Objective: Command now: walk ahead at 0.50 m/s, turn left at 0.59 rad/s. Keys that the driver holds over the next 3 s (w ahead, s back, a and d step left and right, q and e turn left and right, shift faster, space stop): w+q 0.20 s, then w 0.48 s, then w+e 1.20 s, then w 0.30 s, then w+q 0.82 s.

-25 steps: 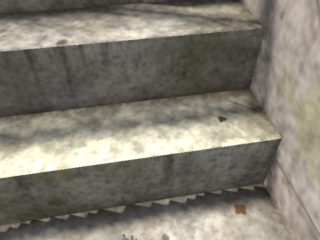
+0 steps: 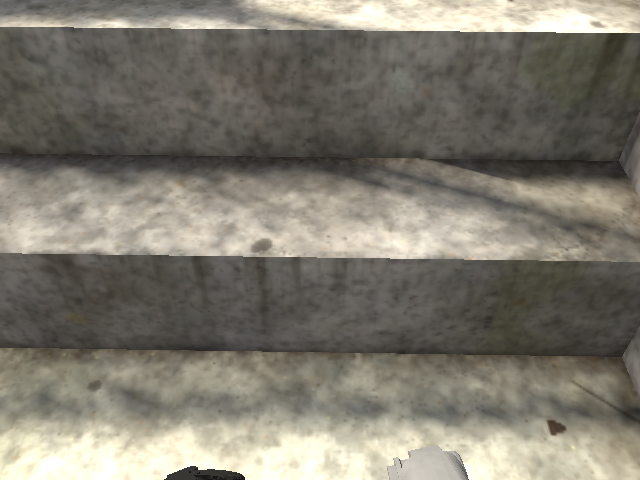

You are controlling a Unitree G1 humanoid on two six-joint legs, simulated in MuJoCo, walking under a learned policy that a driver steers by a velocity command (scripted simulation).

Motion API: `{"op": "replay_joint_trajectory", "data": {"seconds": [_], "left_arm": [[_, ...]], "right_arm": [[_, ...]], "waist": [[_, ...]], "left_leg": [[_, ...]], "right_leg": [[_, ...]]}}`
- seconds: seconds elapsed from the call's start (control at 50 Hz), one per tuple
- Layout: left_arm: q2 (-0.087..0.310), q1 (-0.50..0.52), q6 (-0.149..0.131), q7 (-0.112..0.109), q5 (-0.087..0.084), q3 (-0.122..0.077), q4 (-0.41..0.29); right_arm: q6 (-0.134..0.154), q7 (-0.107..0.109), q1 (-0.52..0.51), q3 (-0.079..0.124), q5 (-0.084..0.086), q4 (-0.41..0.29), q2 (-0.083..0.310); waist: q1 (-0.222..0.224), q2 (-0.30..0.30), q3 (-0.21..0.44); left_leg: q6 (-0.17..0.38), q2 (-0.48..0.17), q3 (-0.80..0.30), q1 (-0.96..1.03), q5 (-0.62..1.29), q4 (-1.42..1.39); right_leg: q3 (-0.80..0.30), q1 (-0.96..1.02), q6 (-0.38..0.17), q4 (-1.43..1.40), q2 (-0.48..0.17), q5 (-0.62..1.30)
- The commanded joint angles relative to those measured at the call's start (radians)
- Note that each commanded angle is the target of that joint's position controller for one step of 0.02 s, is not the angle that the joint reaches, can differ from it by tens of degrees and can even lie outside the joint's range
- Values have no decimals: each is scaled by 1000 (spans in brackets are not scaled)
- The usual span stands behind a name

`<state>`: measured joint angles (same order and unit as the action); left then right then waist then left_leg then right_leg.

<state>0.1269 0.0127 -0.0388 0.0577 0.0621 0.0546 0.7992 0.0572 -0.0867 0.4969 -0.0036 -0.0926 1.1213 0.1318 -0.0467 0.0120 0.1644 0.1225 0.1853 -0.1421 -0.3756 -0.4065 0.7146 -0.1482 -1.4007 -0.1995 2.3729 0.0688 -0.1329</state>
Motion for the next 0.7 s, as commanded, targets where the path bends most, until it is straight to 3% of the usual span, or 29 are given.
{"op": "replay_joint_trajectory", "data": {"seconds": [0.02, 0.04, 0.06, 0.08, 0.1, 0.12, 0.14, 0.16, 0.18, 0.2, 0.22, 0.24, 0.26, 0.28, 0.3, 0.32, 0.34, 0.38, 0.42, 0.44, 0.46, 0.52, 0.56, 0.6, 0.62, 0.64, 0.66, 0.68, 0.7], "left_arm": [[44, 103, -15, 0, -9, -3, -74], [57, 203, 4, -10, -24, -4, -122], [42, 297, 25, -11, -22, -4, -163], [18, 476, 54, -8, -17, 6, -239], [-17, 523, 86, 5, -8, 18, -278], [9, 467, 81, 24, -23, -3, -278], [61, 303, 94, 28, -36, -19, -225], [135, 188, 90, 22, -35, -49, -202], [168, -102, 91, 12, -15, -76, -110], [212, -321, 97, 3, -15, -93, -31], [221, -435, 114, 1, 21, -94, 33], [214, -340, 77, -7, -3, -91, 28], [164, -247, 48, -4, -28, -84, 69], [54, -179, 29, -1, -31, -60, 112], [-7, -292, -18, -87, -71, -78, 298], [-126, -104, -27, -36, -37, -6, 220], [-133, -59, -49, -26, -34, -16, 209], [-54, -115, -54, -10, -15, -40, 216], [78, -47, -33, 10, 10, -78, 166], [89, -65, -41, 11, 12, -81, 171], [79, -216, -48, 0, 17, -76, 225], [20, -560, -55, -7, 63, -45, 396], [12, -516, -57, 5, 66, -41, 416], [79, -487, -67, 58, 75, -60, 396], [155, -385, -64, 100, 25, -87, 348], [202, -397, -79, 116, 6, -80, 340], [254, -394, -108, 124, -4, -82, 329], [322, -355, -135, 121, -26, -101, 299], [268, -452, -143, -4, -118, -132, 287]], "right_arm": [[24, -10, 26, -2, -10, -19, 50], [32, -12, 17, 7, -11, -27, 96], [42, -3, 61, 4, 5, -23, 90], [28, -22, 28, 1, 37, -27, 94], [11, -36, 83, -1, 54, 7, 94], [41, -44, 100, 11, 83, -12, 142], [60, -54, 61, 31, 89, -1, 216], [80, -59, 10, 63, 112, -35, 269], [88, -80, 40, 62, 58, -12, 208], [80, -104, 80, 34, 3, -5, 96], [42, -122, 33, 31, -1, 80, 34], [23, -118, -42, 44, 75, 80, 77], [23, -84, -73, 51, 86, 71, 75], [21, -45, -141, 51, 84, 27, 90], [32, 42, -377, 41, 16, -273, -26], [-5, 8, -242, 20, 101, -107, 12], [-25, 7, -205, 18, 96, -119, -23], [-26, -1, -268, 0, 79, -173, -19], [-23, 8, -335, -15, 86, -202, 12], [-24, 6, -301, -8, 90, -181, 26], [-30, 12, -364, -17, 78, -209, 36], [-26, 49, -616, -54, 83, -343, 20], [-42, 63, -729, -76, 95, -419, 6], [-101, 67, -890, -75, 53, -529, 68], [-135, 34, -958, -102, 42, -565, 53], [-150, -2, -902, -112, 68, -543, 12], [-128, -20, -730, -78, 100, -508, 78], [-115, -13, -519, -36, 109, -438, 174], [-18, 30, -134, -8, 81, -352, 76]], "waist": [[65, -31, -124], [45, -15, -107], [7, 52, -115], [3, 74, -110], [15, 133, -68], [48, 243, -43], [123, 271, 24], [161, 216, 92], [197, 38, 319], [234, -154, 448], [304, -374, 255], [272, -217, 6], [186, -147, -107], [123, 6, -89], [10, 83, -109], [23, 63, -52], [-15, 11, -121], [-12, 19, -88], [-20, -56, -46], [-30, -78, -85], [32, -98, -104], [140, -8, -182], [105, -54, -155], [89, -57, -92], [40, -88, -77], [3, -166, -38], [-100, -166, -7], [-184, -181, 132], [-169, -184, 178]], "left_leg": [[111, -208, -278, 4, 156, -266], [111, -181, -269, -136, 149, -343], [154, -202, -322, -201, 178, -415], [202, -248, -324, -388, 324, -621], [266, -299, -351, -443, 608, -674], [281, -339, -349, -316, 1315, -594], [275, -419, -328, -43, 1960, -469], [270, -441, -275, 214, 2264, -327], [206, -371, -209, 154, 2379, 14], [175, -267, -230, -137, 1886, 251], [68, -78, -205, -468, 616, 833], [78, -127, -168, -677, 612, 1195], [80, -148, -139, -748, 602, 1277], [108, -150, -137, -772, 556, 1302], [30, -109, -80, -670, 349, 1354], [138, -160, -157, -853, 488, 1244], [144, -159, -131, -877, 389, 1187], [119, -195, -1, -855, 285, 1118], [119, -230, 91, -681, 185, 1196], [120, -221, 92, -721, 183, 1330], [128, -214, 52, -943, 99, 1484], [214, -237, -61, -1508, 58, 1472], [220, -319, 27, -1481, -22, 1338], [221, -393, 146, -1080, 166, 982], [146, -323, 219, -650, -98, 826], [81, -258, 320, -385, 28, 944], [64, -186, 330, -296, 47, 870], [43, -113, 347, -182, 101, 624], [75, -181, 137, 67, -89, 449]], "right_leg": [[113, -136, -19, -62, -99, 54], [168, 9, 17, -267, -113, 100], [223, 62, 46, -351, -128, 97], [315, 313, 63, -582, -105, -129], [350, 560, 93, -764, -58, -271], [405, 655, 132, -855, 1, -307], [349, 635, 135, -955, 37, -258], [356, 631, 129, -1189, 80, -308], [126, 980, 4, -1244, -2, -76], [-303, 1311, -144, -1533, -156, -213], [-800, 1273, -292, -1900, -369, -608], [-854, 1006, -211, -1970, -378, -1023], [-713, 896, -184, -1905, -384, -971], [-538, 879, -140, -1866, -366, -834], [-383, 854, -14, -1859, -350, -796], [-151, 928, 7, -1834, -266, -482], [-11, 905, 17, -1898, -209, -364], [102, 898, 0, -2012, -219, -282], [132, 795, -11, -2150, -254, -270], [128, 801, -11, -2162, -260, -273], [38, 993, -51, -2163, -312, -320], [-72, 1516, -74, -2161, -434, -257], [34, 1484, -38, -2227, -416, -216], [162, 1149, -7, -2340, -346, -102], [224, 817, -12, -2475, -336, -98], [233, 711, -91, -2479, -384, 276], [294, 876, -57, -2311, -379, 953], [340, 1124, -12, -2110, -357, 1383], [329, 1199, 63, -1785, -296, 1271]]}}
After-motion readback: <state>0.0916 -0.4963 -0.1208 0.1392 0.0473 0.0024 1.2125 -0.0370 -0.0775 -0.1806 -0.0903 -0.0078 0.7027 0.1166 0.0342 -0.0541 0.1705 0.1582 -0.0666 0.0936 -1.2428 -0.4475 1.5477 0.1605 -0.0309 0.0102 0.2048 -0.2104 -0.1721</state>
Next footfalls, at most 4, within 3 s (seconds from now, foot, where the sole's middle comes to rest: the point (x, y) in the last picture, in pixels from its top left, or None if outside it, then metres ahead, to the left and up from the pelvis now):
0.16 right None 0.24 -0.14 -0.54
0.68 left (150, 438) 0.47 0.25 -0.32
1.30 right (272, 216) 0.70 0.07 -0.11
1.78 left None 0.98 0.23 0.11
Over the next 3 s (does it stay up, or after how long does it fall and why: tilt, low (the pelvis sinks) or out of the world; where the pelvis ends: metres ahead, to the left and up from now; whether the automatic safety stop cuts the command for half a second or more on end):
stays up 1.19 -0.13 1.07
